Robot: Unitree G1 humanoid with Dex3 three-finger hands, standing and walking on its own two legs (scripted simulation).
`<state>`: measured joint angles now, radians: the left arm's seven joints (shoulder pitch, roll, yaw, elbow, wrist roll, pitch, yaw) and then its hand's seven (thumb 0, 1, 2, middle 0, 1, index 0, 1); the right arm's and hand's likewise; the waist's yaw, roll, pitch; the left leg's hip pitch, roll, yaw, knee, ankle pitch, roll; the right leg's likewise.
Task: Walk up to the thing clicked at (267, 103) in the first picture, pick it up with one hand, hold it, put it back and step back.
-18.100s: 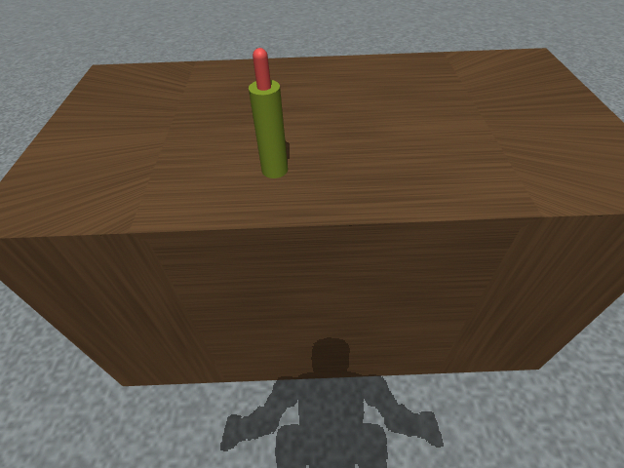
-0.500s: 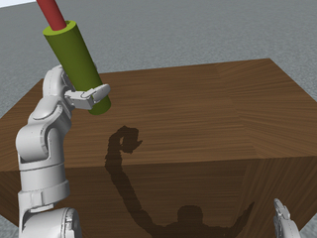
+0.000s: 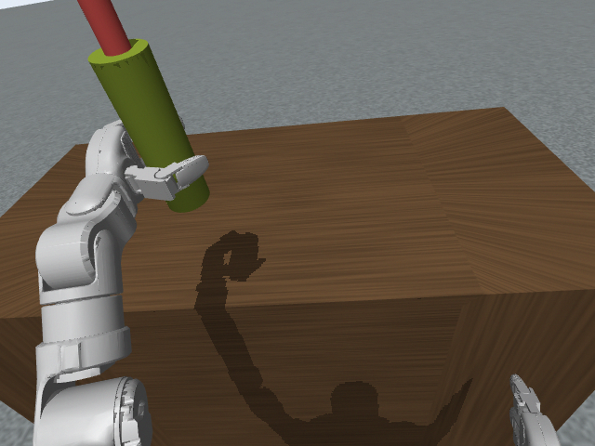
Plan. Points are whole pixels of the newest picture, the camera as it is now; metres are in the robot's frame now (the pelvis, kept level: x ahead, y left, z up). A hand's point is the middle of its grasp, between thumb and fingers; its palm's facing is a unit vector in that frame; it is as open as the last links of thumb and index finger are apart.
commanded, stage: crouch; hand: left
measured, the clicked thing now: (146, 109) +0.35 +0.16 +0.34
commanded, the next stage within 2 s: lower in 1.24 s
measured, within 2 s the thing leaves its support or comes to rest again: neither
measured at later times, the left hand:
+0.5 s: hand (181, 185) +0.44 +0.20 +0.19, palm faces +0.19 -0.98 +0.01, open 8.7 cm
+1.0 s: hand (183, 187) +0.48 +0.22 +0.16, palm faces +0.20 -0.98 +0.02, open 8.7 cm
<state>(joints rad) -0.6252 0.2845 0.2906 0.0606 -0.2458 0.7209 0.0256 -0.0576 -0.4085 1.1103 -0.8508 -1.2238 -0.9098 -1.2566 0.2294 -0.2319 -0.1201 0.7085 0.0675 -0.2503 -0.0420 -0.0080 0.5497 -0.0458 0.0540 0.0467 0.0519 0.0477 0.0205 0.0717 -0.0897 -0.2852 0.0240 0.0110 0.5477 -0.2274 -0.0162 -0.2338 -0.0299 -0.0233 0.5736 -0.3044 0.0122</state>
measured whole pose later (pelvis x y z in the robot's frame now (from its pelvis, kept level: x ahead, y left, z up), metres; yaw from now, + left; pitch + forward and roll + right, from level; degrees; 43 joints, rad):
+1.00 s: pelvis +0.02 +0.01 +0.00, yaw -2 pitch +6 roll -1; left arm -0.73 0.42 0.34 0.81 -0.16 0.03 -0.05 -0.06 -0.41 1.12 -0.85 -1.22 -0.91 -1.25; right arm 0.21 -0.22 -0.06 0.66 0.04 -0.21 -0.06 -0.01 0.55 -0.04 0.06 0.05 0.05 0.05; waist -0.06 0.01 -0.07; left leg -0.40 0.05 0.03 0.54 -0.24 -0.01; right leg -0.33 -0.01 0.00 0.52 -0.28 0.02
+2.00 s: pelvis +0.01 +0.01 -0.03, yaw -3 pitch +15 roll -2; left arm -0.79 0.51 0.40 1.03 -0.14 -0.21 -0.11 -0.06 -0.42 1.12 -0.87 -1.21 -0.92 -1.24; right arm 0.25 -0.22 -0.04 0.41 0.01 -0.10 -0.03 -0.01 0.53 -0.05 0.06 0.05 0.05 0.05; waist -0.14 0.00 -0.11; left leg -0.74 0.07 0.01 0.84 -0.36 0.00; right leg -0.66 0.01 -0.01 0.78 -0.38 0.02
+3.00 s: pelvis +0.02 +0.01 -0.05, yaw -3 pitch +18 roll -3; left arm -0.82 0.54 0.44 1.07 -0.13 -0.28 -0.13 -0.03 -0.39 0.68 -0.92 -0.90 -0.97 -0.89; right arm 0.34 -0.23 -0.02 0.19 -0.01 -0.05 0.00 -0.01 0.52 -0.04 0.06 0.05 0.06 0.05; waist -0.16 -0.01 -0.12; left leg -0.87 0.07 0.00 0.96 -0.41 -0.01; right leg -0.78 0.01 -0.02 0.91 -0.44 0.02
